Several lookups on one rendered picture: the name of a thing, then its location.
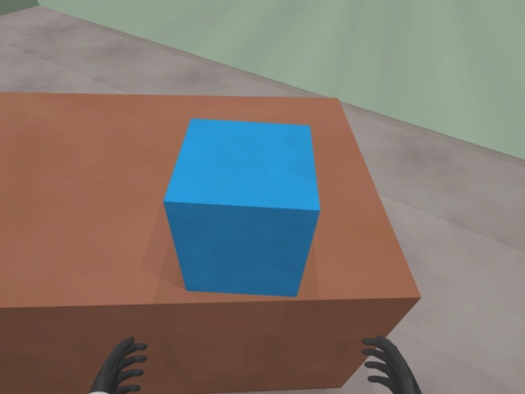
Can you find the carton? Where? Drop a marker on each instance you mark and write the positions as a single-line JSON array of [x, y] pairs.
[[243, 205]]

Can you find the robot left hand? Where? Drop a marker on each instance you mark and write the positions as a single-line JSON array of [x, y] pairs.
[[110, 375]]

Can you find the robot right hand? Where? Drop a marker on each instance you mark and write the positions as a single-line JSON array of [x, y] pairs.
[[401, 379]]

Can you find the pedestal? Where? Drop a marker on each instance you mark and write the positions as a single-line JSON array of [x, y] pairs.
[[87, 257]]

